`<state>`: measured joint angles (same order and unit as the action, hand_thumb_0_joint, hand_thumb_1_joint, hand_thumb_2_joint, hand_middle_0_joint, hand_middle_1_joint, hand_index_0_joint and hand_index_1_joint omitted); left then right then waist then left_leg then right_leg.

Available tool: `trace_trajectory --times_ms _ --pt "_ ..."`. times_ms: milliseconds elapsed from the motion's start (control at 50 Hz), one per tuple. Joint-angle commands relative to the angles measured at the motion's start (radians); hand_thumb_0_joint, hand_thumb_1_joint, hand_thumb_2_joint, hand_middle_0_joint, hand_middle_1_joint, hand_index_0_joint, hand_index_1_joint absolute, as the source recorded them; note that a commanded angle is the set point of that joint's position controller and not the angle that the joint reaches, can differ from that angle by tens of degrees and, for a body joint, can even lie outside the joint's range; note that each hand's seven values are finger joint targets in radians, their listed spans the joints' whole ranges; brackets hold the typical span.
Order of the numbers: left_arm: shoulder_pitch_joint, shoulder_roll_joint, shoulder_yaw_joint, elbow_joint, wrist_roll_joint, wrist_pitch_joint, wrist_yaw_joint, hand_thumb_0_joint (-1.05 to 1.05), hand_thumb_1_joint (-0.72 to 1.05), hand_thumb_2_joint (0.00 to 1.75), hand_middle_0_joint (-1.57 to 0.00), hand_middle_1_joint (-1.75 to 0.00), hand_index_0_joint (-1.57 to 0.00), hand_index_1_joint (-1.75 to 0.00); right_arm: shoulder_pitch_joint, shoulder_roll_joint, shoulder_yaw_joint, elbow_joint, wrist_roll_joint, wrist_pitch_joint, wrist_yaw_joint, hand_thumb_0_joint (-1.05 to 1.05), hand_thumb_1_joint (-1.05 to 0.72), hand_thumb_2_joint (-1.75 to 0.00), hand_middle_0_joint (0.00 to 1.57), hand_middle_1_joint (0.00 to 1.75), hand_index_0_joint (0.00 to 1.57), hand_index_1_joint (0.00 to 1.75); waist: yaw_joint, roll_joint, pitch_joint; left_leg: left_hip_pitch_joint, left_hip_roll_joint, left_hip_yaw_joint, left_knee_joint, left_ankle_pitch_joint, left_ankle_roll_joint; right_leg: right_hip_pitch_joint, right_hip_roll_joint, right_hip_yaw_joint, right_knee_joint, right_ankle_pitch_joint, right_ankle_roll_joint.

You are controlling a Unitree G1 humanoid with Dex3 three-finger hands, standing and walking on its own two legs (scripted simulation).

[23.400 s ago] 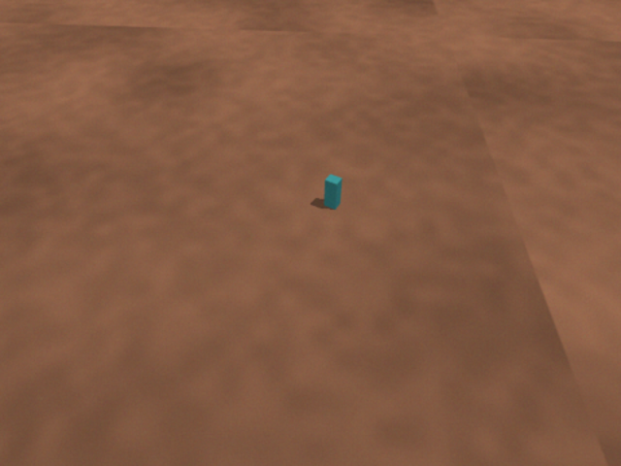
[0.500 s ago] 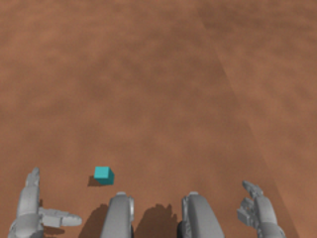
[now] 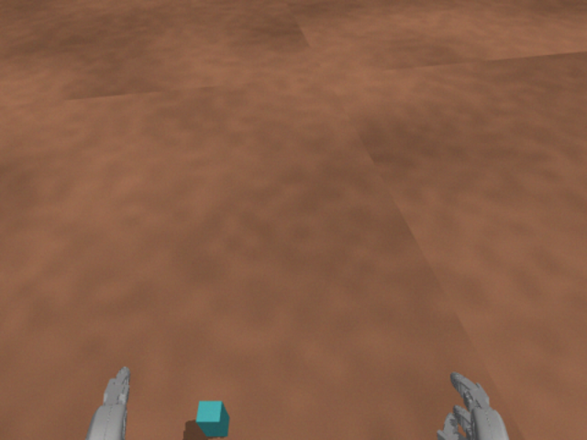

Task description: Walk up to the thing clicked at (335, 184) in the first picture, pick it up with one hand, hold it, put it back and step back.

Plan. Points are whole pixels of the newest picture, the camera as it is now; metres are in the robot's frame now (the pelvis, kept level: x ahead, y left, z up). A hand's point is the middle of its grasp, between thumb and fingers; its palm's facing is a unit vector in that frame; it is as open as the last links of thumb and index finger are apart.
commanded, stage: home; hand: left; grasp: from the side
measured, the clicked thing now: (213, 419) +0.34 +0.22 -0.64
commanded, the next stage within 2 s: stand in 1.66 s
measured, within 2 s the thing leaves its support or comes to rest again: neither
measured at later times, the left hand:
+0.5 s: hand out of the picture +0.15 +0.18 -0.04, palm faces +0.11 -0.95 -0.28, open 17.3 cm
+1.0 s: hand out of the picture +0.15 +0.17 -0.05, palm faces +0.11 -0.95 -0.28, open 17.4 cm
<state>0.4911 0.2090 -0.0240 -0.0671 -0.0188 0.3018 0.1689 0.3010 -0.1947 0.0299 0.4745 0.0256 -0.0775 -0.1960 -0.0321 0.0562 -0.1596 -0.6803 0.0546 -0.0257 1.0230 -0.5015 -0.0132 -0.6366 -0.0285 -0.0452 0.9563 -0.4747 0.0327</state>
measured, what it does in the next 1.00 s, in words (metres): stands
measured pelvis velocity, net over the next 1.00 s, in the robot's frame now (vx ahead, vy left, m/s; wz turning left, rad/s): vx -0.02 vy -0.01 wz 0.01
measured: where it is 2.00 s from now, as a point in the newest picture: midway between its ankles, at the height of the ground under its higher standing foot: outside the picture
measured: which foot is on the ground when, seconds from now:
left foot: down 0.00-1.00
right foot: down 0.00-1.00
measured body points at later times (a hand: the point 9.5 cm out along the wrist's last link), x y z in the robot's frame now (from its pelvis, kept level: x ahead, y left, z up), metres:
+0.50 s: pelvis -0.01 -0.01 +0.01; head +0.00 +0.00 +0.46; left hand +0.15 +0.23 -0.02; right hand +0.15 -0.25 -0.06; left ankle +0.01 +0.12 -0.68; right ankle +0.00 -0.14 -0.68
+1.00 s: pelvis -0.02 -0.01 +0.01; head +0.00 -0.01 +0.46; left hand +0.14 +0.22 -0.03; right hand +0.14 -0.25 -0.06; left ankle +0.01 +0.12 -0.68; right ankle +0.00 -0.14 -0.68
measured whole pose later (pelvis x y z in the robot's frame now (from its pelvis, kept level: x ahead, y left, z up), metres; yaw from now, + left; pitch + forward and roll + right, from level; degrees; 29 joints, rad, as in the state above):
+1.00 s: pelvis -0.02 -0.01 +0.01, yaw +0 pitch +7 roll -2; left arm 0.47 0.20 -0.01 0.00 -0.01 0.25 0.13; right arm 0.29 -0.21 0.02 0.50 0.01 -0.14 -0.18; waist -0.02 0.04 -0.10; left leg -0.64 0.05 -0.03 0.97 -0.45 -0.02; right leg -0.60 -0.03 -0.05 0.92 -0.43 0.02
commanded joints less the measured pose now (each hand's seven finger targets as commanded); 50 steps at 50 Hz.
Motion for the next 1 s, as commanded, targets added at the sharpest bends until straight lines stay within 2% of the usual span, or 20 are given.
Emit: trace_trajectory --times_ms 0,60,80,120,140,220,260,280,300,360,400,520,600,640,720,780,820,860,920,980 --pt "-0.024 0.107 0.075 -0.156 0.018 -0.05 0.001 0.0 -0.53 0.07 -0.05 -0.06 -0.05 -0.06 -0.066 -0.132 -0.061 -0.154 -0.012 -0.072 -0.006 0.0 -0.9 -0.9 0.2 0.3 0.2 0.3 -0.003 -0.042 -0.034 0.095 -0.034 0.01 -0.194 0.256 0.012 0.062 0.053 -0.039 -0.156 0.214 -0.036" --pt "-0.035 0.098 0.071 -0.138 0.02 -0.06 -0.007 0.0 -0.51 0.08 -0.05 -0.06 -0.05 -0.06 -0.061 -0.129 -0.06 -0.146 -0.017 -0.078 -0.002 0.0 -0.9 -0.9 0.2 0.3 0.2 0.3 -0.003 -0.033 -0.054 0.115 -0.039 0.017 -0.183 0.302 0.011 0.085 0.049 -0.029 -0.155 0.262 -0.034" --pt "-0.024 0.075 0.049 -0.118 0.022 -0.059 -0.012 0.0 -0.52 0.07 -0.05 -0.06 -0.05 -0.06 -0.066 -0.127 -0.058 -0.147 -0.018 -0.082 0.0 0.0 -0.9 -0.9 0.2 0.3 0.2 0.3 -0.009 -0.04 -0.067 0.126 -0.038 0.016 -0.185 0.299 0.011 0.089 0.049 -0.028 -0.155 0.261 -0.035" --pt "-0.113 0.117 0.074 -0.214 0.02 -0.072 -0.007 0.0 -0.52 0.07 -0.05 -0.06 -0.05 -0.06 -0.076 -0.135 -0.062 -0.146 -0.019 -0.089 -0.002 0.0 -0.9 -0.9 0.2 0.3 0.2 0.3 -0.002 0.018 -0.079 0.143 -0.039 0.014 -0.205 0.272 0.007 0.093 0.048 -0.027 -0.158 0.233 -0.038" --pt "-0.112 0.1 0.058 -0.197 0.022 -0.073 -0.009 0.0 -0.52 0.07 -0.05 -0.06 -0.05 -0.06 -0.077 -0.131 -0.058 -0.144 -0.02 -0.092 -0.002 0.0 -0.9 -0.9 0.2 0.3 0.2 0.3 -0.007 0.019 -0.062 0.142 -0.038 0.012 -0.213 0.249 0.006 0.087 0.048 -0.028 -0.162 0.208 -0.04" --pt "-0.03 0.083 0.061 -0.107 0.021 -0.066 -0.01 0.0 -0.54 0.06 -0.05 -0.06 -0.05 -0.06 -0.08 -0.122 -0.048 -0.127 -0.02 -0.097 0.001 0.0 -0.9 -0.9 0.2 0.3 0.2 0.3 0.001 -0.021 -0.032 0.127 -0.038 0.006 -0.228 0.217 0.01 0.093 0.05 -0.033 -0.178 0.179 -0.04" --pt "-0.042 0.097 0.07 -0.136 0.021 -0.071 -0.012 0.0 -0.54 0.06 -0.05 -0.06 -0.05 -0.06 -0.082 -0.127 -0.053 -0.129 -0.02 -0.094 0.002 0.0 -0.9 -0.9 0.2 0.3 0.2 0.3 0.008 -0.014 -0.057 0.133 -0.042 0.014 -0.219 0.25 0.009 0.109 0.047 -0.03 -0.184 0.211 -0.039" --pt "-0.04 0.101 0.074 -0.132 0.019 -0.071 -0.013 0.0 -0.51 0.08 -0.05 -0.06 -0.05 -0.06 -0.09 -0.127 -0.051 -0.13 -0.02 -0.094 0.005 0.0 -0.9 -0.9 0.2 0.3 0.2 0.3 0.015 -0.015 -0.026 0.116 -0.042 0.012 -0.226 0.224 0.009 0.102 0.048 -0.035 -0.189 0.185 -0.038" --pt "-0.034 0.088 0.065 -0.141 0.02 -0.07 -0.012 0.0 -0.51 0.08 -0.05 -0.06 -0.05 -0.06 -0.093 -0.132 -0.057 -0.145 -0.02 -0.097 0.004 0.0 -0.9 -0.9 0.2 0.3 0.2 0.3 0.008 -0.029 -0.048 0.128 -0.042 0.017 -0.22 0.245 0.01 0.11 0.048 -0.032 -0.188 0.209 -0.036" --pt "-0.043 0.09 0.07 -0.108 0.018 -0.075 -0.018 0.0 -0.51 0.08 -0.05 -0.06 -0.05 -0.06 -0.102 -0.131 -0.054 -0.138 -0.018 -0.096 0.007 0.0 -0.9 -0.9 0.2 0.3 0.2 0.3 0.007 -0.039 0.01 0.097 -0.046 0.021 -0.234 0.168 0.013 0.086 0.046 -0.028 -0.211 0.142 -0.035" --pt "-0.055 0.096 0.076 -0.123 0.018 -0.08 -0.02 0.0 -0.53 0.07 -0.05 -0.06 -0.05 -0.06 -0.096 -0.129 -0.055 -0.141 -0.018 -0.097 0.01 0.0 -0.9 -0.9 0.2 0.3 0.2 0.3 0.01 -0.019 -0.002 0.099 -0.045 0.018 -0.242 0.15 0.013 0.084 0.047 -0.029 -0.209 0.125 -0.037" --pt "-0.057 0.102 0.081 -0.142 0.018 -0.085 -0.022 0.0 -0.54 0.06 -0.05 -0.06 -0.05 -0.06 -0.082 -0.131 -0.058 -0.14 -0.019 -0.102 0.007 0.0 -0.9 -0.9 0.2 0.3 0.2 0.3 0.001 -0.031 -0.058 0.13 -0.045 0.026 -0.22 0.213 0.016 0.11 0.043 -0.02 -0.204 0.192 -0.034" --pt "-0.06 0.084 0.065 -0.097 0.02 -0.086 -0.023 0.0 -0.54 0.06 -0.05 -0.06 -0.05 -0.06 -0.092 -0.126 -0.053 -0.129 -0.019 -0.108 0.006 0.0 -0.9 -0.9 0.2 0.3 0.2 0.3 0.001 -0.05 0.0 0.107 -0.045 0.026 -0.236 0.134 0.018 0.08 0.043 -0.021 -0.22 0.115 -0.033" --pt "-0.086 0.101 0.076 -0.13 0.019 -0.092 -0.023 0.0 -0.55 0.05 -0.05 -0.05 -0.05 -0.05 -0.094 -0.133 -0.058 -0.139 -0.019 -0.11 0.003 0.0 -0.9 -0.9 0.2 0.3 0.2 0.3 0.001 -0.036 -0.019 0.11 -0.046 0.026 -0.241 0.119 0.018 0.08 0.042 -0.02 -0.224 0.1 -0.034" --pt "-0.071 0.091 0.065 -0.117 0.018 -0.092 -0.023 0.0 -0.52 0.07 -0.05 -0.06 -0.05 -0.06 -0.096 -0.132 -0.054 -0.134 -0.018 -0.115 0.004 0.0 -0.9 -0.9 0.2 0.3 0.2 0.3 0.011 -0.02 0.015 0.096 -0.042 0.016 -0.262 0.077 0.015 0.07 0.046 -0.031 -0.218 0.058 -0.037" --pt "-0.058 0.105 0.08 -0.121 0.018 -0.092 -0.024 0.0 -0.52 0.07 -0.05 -0.06 -0.05 -0.06 -0.097 -0.129 -0.055 -0.141 -0.018 -0.117 0.001 0.0 -0.9 -0.9 0.2 0.3 0.2 0.3 0.011 -0.047 -0.009 0.095 -0.051 0.033 -0.234 0.096 0.02 0.079 0.038 -0.015 -0.238 0.074 -0.032" --pt "-0.059 0.096 0.071 -0.127 0.018 -0.094 -0.026 0.0 -0.53 0.07 -0.05 -0.06 -0.05 -0.06 -0.094 -0.129 -0.055 -0.135 -0.019 -0.119 0.0 0.0 -0.9 -0.9 0.2 0.3 0.2 0.3 0.009 -0.036 -0.021 0.104 -0.047 0.03 -0.235 0.122 0.017 0.081 0.041 -0.018 -0.222 0.1 -0.035" --pt "-0.058 0.088 0.062 -0.112 0.019 -0.093 -0.027 0.0 -0.55 0.06 -0.05 -0.06 -0.05 -0.06 -0.092 -0.136 -0.059 -0.134 -0.018 -0.122 0.0 0.0 -0.9 -0.9 0.2 0.3 0.2 0.3 0.004 -0.044 0.004 0.103 -0.042 0.024 -0.243 0.112 0.017 0.062 0.047 -0.025 -0.214 0.089 -0.035" --pt "-0.068 0.098 0.074 -0.123 0.018 -0.099 -0.023 0.0 -0.55 0.05 -0.05 -0.05 -0.05 -0.05 -0.097 -0.127 -0.054 -0.133 -0.018 -0.123 0.001 0.0 -0.9 -0.9 0.2 0.3 0.2 0.3 0.015 -0.029 0.005 0.091 -0.044 0.022 -0.248 0.089 0.015 0.067 0.045 -0.026 -0.216 0.067 -0.036" --pt "-0.052 0.097 0.073 -0.134 0.02 -0.099 -0.024 0.0 -0.56 0.05 -0.05 -0.05 -0.05 -0.05 -0.084 -0.132 -0.059 -0.135 -0.02 -0.124 -0.002 0.0 -0.9 -0.9 0.2 0.3 0.2 0.3 0.009 -0.034 -0.049 0.124 -0.042 0.024 -0.231 0.163 0.014 0.091 0.046 -0.022 -0.203 0.136 -0.035"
